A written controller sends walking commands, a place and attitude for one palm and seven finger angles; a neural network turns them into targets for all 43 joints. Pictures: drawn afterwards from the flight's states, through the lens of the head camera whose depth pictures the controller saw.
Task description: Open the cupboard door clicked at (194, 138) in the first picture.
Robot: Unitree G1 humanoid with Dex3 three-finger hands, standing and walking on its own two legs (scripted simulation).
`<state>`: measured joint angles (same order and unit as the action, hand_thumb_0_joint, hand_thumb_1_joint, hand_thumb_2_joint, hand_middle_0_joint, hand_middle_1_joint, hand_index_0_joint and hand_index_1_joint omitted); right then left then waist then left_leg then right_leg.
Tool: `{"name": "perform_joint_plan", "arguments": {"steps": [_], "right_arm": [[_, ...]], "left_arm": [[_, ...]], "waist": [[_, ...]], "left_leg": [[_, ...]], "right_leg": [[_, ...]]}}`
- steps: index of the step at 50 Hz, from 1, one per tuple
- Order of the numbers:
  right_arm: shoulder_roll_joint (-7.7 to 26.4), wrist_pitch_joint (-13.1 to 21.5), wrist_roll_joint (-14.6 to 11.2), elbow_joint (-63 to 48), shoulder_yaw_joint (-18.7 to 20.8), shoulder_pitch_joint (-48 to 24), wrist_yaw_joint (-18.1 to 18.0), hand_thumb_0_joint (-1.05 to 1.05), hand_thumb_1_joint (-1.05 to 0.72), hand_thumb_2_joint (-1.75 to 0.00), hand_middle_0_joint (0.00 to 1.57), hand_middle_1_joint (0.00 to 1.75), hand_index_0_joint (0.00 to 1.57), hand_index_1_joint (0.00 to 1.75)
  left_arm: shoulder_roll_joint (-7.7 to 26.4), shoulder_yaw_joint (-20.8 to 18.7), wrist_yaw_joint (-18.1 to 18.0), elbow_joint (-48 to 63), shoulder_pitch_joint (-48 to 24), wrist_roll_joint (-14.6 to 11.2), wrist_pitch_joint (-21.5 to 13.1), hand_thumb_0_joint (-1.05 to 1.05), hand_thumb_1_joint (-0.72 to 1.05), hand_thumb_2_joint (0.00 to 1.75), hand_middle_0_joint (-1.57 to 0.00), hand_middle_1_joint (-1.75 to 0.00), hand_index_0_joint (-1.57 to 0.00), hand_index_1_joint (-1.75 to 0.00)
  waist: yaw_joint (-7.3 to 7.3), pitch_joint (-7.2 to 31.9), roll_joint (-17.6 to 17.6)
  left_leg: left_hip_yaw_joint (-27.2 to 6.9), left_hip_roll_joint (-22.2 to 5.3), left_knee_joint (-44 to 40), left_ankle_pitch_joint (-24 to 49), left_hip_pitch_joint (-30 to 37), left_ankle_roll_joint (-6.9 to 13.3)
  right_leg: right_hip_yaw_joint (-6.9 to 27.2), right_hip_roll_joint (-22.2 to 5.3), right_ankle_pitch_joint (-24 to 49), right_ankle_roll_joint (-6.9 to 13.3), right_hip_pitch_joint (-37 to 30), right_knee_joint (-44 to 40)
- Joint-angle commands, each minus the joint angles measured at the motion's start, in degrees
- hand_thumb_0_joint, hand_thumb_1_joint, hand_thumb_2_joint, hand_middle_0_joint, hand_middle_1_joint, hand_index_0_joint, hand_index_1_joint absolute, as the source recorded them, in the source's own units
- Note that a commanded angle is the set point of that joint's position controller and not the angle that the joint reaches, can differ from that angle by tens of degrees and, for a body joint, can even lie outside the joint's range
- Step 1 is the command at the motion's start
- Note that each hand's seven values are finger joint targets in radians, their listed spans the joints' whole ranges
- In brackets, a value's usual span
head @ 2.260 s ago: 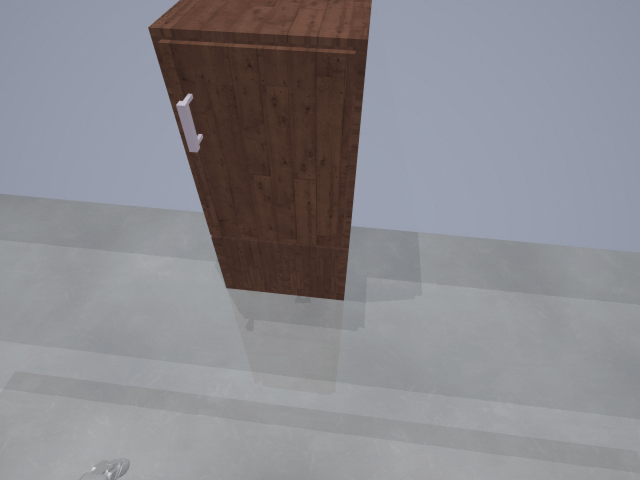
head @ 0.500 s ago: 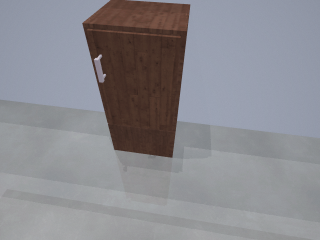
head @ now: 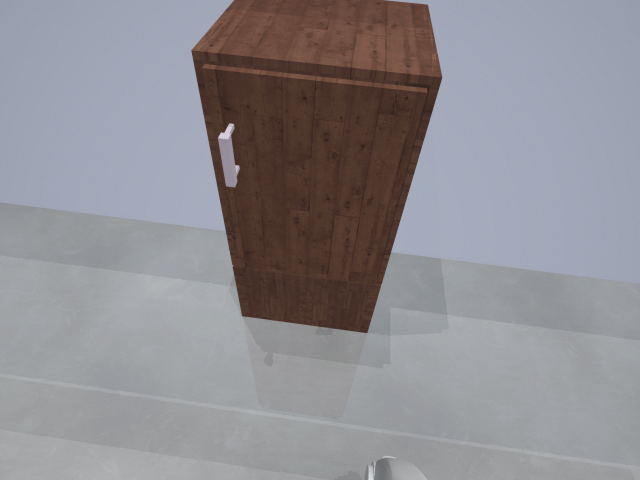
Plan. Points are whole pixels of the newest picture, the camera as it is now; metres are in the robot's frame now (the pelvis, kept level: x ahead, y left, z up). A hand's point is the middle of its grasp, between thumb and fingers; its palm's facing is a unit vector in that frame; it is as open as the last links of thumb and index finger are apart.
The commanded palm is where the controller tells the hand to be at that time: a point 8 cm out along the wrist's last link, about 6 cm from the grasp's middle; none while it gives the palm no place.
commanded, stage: take the last steps up to it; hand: left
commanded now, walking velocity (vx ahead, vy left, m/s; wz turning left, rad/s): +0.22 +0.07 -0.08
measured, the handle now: (230, 155) +0.72 +0.22 -0.02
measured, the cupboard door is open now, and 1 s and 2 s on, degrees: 0 0 0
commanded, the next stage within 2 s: come to a stop and stand still in 0.16 s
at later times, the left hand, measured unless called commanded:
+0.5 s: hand (173, 449) +0.20 +0.23 -0.18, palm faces +0.04 -0.96 -0.26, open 7.2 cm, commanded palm none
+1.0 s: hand (144, 437) +0.21 +0.27 -0.18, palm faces -0.03 -0.97 -0.23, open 7.4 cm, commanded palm none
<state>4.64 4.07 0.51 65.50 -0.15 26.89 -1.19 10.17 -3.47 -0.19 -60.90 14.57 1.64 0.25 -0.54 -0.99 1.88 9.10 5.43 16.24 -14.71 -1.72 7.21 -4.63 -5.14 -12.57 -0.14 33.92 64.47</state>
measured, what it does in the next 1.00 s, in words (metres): walks ahead: right foot, then left foot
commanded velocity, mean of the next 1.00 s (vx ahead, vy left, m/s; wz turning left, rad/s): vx -0.08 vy -0.07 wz -0.02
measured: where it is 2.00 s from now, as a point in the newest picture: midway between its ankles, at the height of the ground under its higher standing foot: outside the picture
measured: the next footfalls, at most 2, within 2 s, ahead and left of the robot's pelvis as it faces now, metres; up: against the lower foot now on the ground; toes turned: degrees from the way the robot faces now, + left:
right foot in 0.30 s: +0.21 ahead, -0.05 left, +0.00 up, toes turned -9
left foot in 0.66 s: +0.27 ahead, +0.21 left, +0.00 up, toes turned +3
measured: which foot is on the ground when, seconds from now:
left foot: down 0.00-0.30, up 0.32-0.64, down 0.66-1.00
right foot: up 0.00-0.28, down 0.30-0.66, up 0.68-1.00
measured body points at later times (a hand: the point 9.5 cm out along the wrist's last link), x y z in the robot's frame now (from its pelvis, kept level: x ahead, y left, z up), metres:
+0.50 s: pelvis +0.16 +0.04 -0.01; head +0.19 +0.03 +0.44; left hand +0.20 +0.28 -0.16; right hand +0.18 -0.19 -0.17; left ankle +0.15 +0.18 -0.69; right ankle +0.17 -0.04 -0.74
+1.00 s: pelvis +0.14 +0.07 +0.00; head +0.16 +0.08 +0.44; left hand +0.21 +0.32 -0.16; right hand +0.17 -0.18 -0.14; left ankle +0.23 +0.21 -0.74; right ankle +0.08 -0.08 -0.69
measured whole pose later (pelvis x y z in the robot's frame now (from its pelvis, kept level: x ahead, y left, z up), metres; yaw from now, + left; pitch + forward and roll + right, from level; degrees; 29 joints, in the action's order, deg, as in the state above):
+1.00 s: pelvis +0.14 +0.07 +0.00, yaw -4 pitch +0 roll -2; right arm 9.7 -0.8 1.8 56.4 3.1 11.5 -1.8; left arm 13.5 -4.8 -0.3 -55.8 12.1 1.1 4.6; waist -1.3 -3.4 0.3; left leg 4.3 -7.8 25.8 -5.9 -19.3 -1.9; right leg -0.3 -1.7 -26.1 -2.5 19.9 53.0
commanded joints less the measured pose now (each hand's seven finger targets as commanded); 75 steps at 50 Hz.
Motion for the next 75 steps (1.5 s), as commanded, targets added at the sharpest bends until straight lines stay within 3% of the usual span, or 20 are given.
{"name": "perform_joint_plan", "arguments": {"steps": [1, 7, 12, 14, 15, 16, 18, 21, 31, 32, 33, 34, 40, 51, 53, 55, 61, 67, 71, 75], "right_arm": [[6.7, 1.1, 0.1, 0.2, 1.4, 7.0, -1.5, 0.00, -0.90, -0.90, 0.20, 0.30, 0.20, 0.30], [5.9, 0.6, 0.4, 1.9, 1.3, 9.3, -2.1, 0.00, -0.90, -0.90, 0.20, 0.30, 0.20, 0.30], [8.6, -0.2, 0.0, 1.1, 2.3, 6.4, -2.3, 0.00, -0.90, -0.90, 0.20, 0.30, 0.20, 0.30], [8.0, -0.6, -1.1, -0.8, 2.6, 2.7, -2.3, 0.00, -0.90, -0.90, 0.20, 0.30, 0.20, 0.30], [4.9, 0.0, -1.5, -2.8, 2.3, 1.6, -2.0, 0.00, -0.90, -0.90, 0.20, 0.30, 0.20, 0.30], [6.6, -0.9, -1.0, -3.5, 2.8, 1.4, -2.3, 0.00, -0.90, -0.90, 0.20, 0.30, 0.20, 0.30], [4.2, -2.7, -0.4, -4.8, 3.3, -1.1, -1.8, 0.00, -0.90, -0.90, 0.20, 0.30, 0.20, 0.30], [1.9, -6.0, -0.2, -5.0, 2.7, -1.6, -1.2, 0.00, -0.90, -0.90, 0.20, 0.30, 0.20, 0.30], [8.3, -5.1, 0.2, -7.5, 4.4, -6.8, -0.8, 0.00, -0.90, -0.90, 0.20, 0.30, 0.20, 0.30], [11.9, -4.3, 0.5, -7.4, 5.0, -5.1, -0.9, 0.00, -0.90, -0.90, 0.20, 0.30, 0.20, 0.30], [18.0, -3.8, 0.7, -8.5, 5.7, -4.1, -1.3, 0.00, -0.90, -0.90, 0.20, 0.30, 0.20, 0.30], [19.5, -4.2, 0.8, -8.6, 5.7, -3.0, -1.8, 0.00, -0.90, -0.90, 0.20, 0.30, 0.20, 0.30], [14.7, -3.6, 1.0, -11.7, 4.5, -13.4, -2.7, 0.00, -0.90, -0.90, 0.20, 0.30, 0.20, 0.30], [17.8, -5.4, 1.7, -10.5, 6.6, -12.2, -0.6, 0.00, -0.90, -0.90, 0.20, 0.30, 0.20, 0.30], [15.5, -5.9, 1.2, -10.6, 6.4, -12.8, -0.4, 0.00, -0.90, -0.90, 0.20, 0.30, 0.20, 0.30], [8.0, -6.6, 0.5, -13.0, 4.5, -14.9, 0.1, 0.00, -0.90, -0.90, 0.20, 0.30, 0.20, 0.30], [8.3, -6.1, 0.7, -6.8, 4.2, -7.7, 0.6, 0.00, -0.90, -0.90, 0.20, 0.30, 0.20, 0.30], [6.6, -5.0, 0.2, -5.6, 3.0, -10.2, -0.6, 0.00, -0.90, -0.90, 0.20, 0.30, 0.20, 0.30], [7.5, -3.1, 0.2, -1.8, 2.0, -6.0, -1.9, 0.00, -0.90, -0.90, 0.20, 0.30, 0.20, 0.30], [6.2, -3.6, 0.0, -0.4, 1.5, -7.9, -2.2, 0.00, -0.90, -0.90, 0.20, 0.30, 0.20, 0.30]], "left_arm": [[1.6, -0.6, 0.0, 3.1, -1.9, 0.0, -0.4, 0.00, 0.90, 0.90, -0.20, -0.30, -0.20, -0.30], [0.2, -0.2, -0.3, 4.5, -7.0, -0.4, -1.0, 0.00, 0.90, 0.90, -0.20, -0.30, -0.20, -0.30], [1.2, -0.6, -1.5, 2.0, 3.7, -0.2, -1.7, 0.00, 0.90, 0.90, -0.20, -0.30, -0.20, -0.30], [3.8, -1.6, -2.1, -1.5, 15.1, 0.1, -2.6, 0.00, 0.90, 0.90, -0.20, -0.30, -0.20, -0.30], [7.2, -2.3, -2.9, -2.6, 20.3, -0.3, -3.1, 0.00, 0.90, 0.90, -0.20, -0.30, -0.20, -0.30], [7.7, -1.5, -2.8, -1.4, 16.6, -1.4, -3.0, 0.00, 0.90, 0.90, -0.20, -0.30, -0.20, -0.30], [6.5, -1.3, -3.3, 3.5, 4.3, -0.4, -2.6, 0.00, 0.90, 0.90, -0.20, -0.30, -0.20, -0.30], [2.8, 0.5, -3.7, 4.6, -0.8, -0.3, -2.1, 0.00, 0.90, 0.90, -0.20, -0.30, -0.20, -0.30], [8.1, -2.2, -2.0, 6.9, -0.7, -0.3, 1.2, 0.00, 0.90, 0.90, -0.20, -0.30, -0.20, -0.30], [5.6, -1.7, -1.9, 7.1, 1.6, -0.6, 1.5, 0.00, 0.90, 0.90, -0.20, -0.30, -0.20, -0.30], [2.4, -1.1, -2.0, 7.6, 4.8, -1.3, 1.9, 0.00, 0.90, 0.90, -0.20, -0.30, -0.20, -0.30], [5.3, -1.2, -2.7, 8.0, 3.5, -0.8, 2.2, 0.00, 0.90, 0.90, -0.20, -0.30, -0.20, -0.30], [6.1, -2.5, -0.9, 7.0, 3.9, -0.2, 3.2, 0.00, 0.90, 0.90, -0.20, -0.30, -0.20, -0.30], [3.6, -1.2, 0.2, 6.3, 3.8, -0.9, 2.7, 0.00, 0.90, 0.90, -0.20, -0.30, -0.20, -0.30], [5.5, -1.7, -0.1, 3.8, 10.2, -0.6, 2.0, 0.00, 0.90, 0.90, -0.20, -0.30, -0.20, -0.30], [12.6, -2.0, -1.0, 5.8, 5.8, 0.4, 1.3, 0.00, 0.90, 0.90, -0.20, -0.30, -0.20, -0.30], [5.1, 0.3, -1.4, 5.6, -2.4, -0.5, -0.8, 0.00, 0.90, 0.90, -0.20, -0.30, -0.20, -0.30], [4.0, 0.6, -1.9, 1.0, 5.9, -0.7, -1.4, 0.00, 0.90, 0.90, -0.20, -0.30, -0.20, -0.30], [1.3, 1.5, -1.9, -1.3, 6.6, -1.9, -1.8, 0.00, 0.90, 0.90, -0.20, -0.30, -0.20, -0.30], [2.3, 1.5, -2.0, -3.0, 5.5, -1.7, -1.1, 0.00, 0.90, 0.90, -0.20, -0.30, -0.20, -0.30]], "waist": [[-0.09, -6.8, -4.7], [-0.83, -8.6, -5.1], [4.20, -2.3, -8.4], [9.56, 1.5, -5.2], [10.42, 6.4, 5.0], [6.32, 7.2, -0.4], [2.17, -3.6, -3.4], [-2.44, -3.8, 0.7], [-1.92, 4.3, 7.2], [-1.93, 7.2, -4.0], [-1.93, 9.0, -20.0], [-3.61, 9.8, -13.2], [0.29, 4.4, -11.8], [-0.36, 1.4, -17.7], [2.49, 1.5, -11.2], [2.66, -3.9, 14.4], [-2.04, -7.0, 7.9], [1.56, -1.2, 5.3], [0.70, 3.0, -2.8], [0.89, 0.2, -7.0]], "left_leg": [[-11.7, -18.2, -5.8, 31.8, 4.2, -0.5], [-7.6, -16.3, -1.7, 54.2, 5.6, -4.0], [-5.2, -16.8, 14.4, 77.9, 3.8, -6.8], [-5.0, -13.7, 35.9, 59.4, -11.0, -9.4], [-2.5, -3.5, 56.6, 2.3, -26.1, -11.0], [-9.7, -3.8, 62.0, -18.4, -24.8, -8.4], [-13.0, -7.1, 56.9, -14.1, -23.6, -6.7], [-11.8, -9.3, 47.2, -12.5, -17.5, -8.2], [-4.8, -8.7, 14.2, 9.7, -9.5, -9.8], [-11.6, -16.6, 9.5, 28.5, -1.9, -7.7], [-29.2, -32.1, 6.5, 55.9, 0.4, 0.3], [-29.3, -35.2, 6.3, 57.5, -4.3, 5.2], [-15.9, -24.3, 4.2, 33.9, -7.9, 0.9], [-16.9, -21.1, -3.5, -9.7, -16.4, -1.8], [-12.3, -16.1, 2.1, -13.6, -23.7, -5.6], [-6.7, -7.9, 25.4, -15.8, -31.0, -9.6], [-8.3, -8.8, 35.1, -3.8, -23.2, -8.3], [-7.4, -9.1, 17.9, -7.2, -16.7, -8.7], [-11.4, -13.4, 5.6, 17.7, -2.7, -6.3], [-10.2, -13.1, 4.7, 11.7, -6.1, -6.4]], "right_leg": [[0.5, -1.0, 0.9, -0.1, 9.0, -4.2], [-4.7, 3.1, -0.3, 2.2, 2.4, -16.9], [-7.3, 8.2, -2.6, 5.4, -15.4, -25.5], [1.2, 0.6, 11.0, 10.0, -35.1, -35.3], [24.3, -17.0, 41.5, 18.5, -45.7, -38.0], [27.2, -22.7, 56.6, 22.0, -39.0, -40.6], [15.3, -17.0, 49.7, 17.5, -22.4, -43.3], [5.8, -13.1, 41.4, 13.8, -11.6, -45.2], [1.7, -5.0, 26.1, 6.2, -20.1, -29.7], [-1.0, -1.6, 9.0, 2.5, -15.3, -22.6], [-1.2, 5.7, -23.1, -1.2, -6.8, -8.9], [6.7, 6.9, -28.1, -0.1, -9.8, 2.8], [9.0, 5.2, -10.5, -2.6, -3.1, 11.4], [-0.5, 5.2, -13.3, -0.4, -20.7, -28.7], [-0.4, 4.5, -4.9, 0.4, -31.5, -42.4], [24.0, -14.6, -24.8, 7.0, -19.4, -58.6], [8.5, -5.3, -3.1, 6.0, -14.5, -52.4], [12.0, -7.5, 16.0, 9.2, -25.9, -47.1], [8.4, -1.7, 18.4, 3.1, -24.0, -43.5], [7.9, -1.3, 13.2, 1.4, -25.8, -45.7]]}}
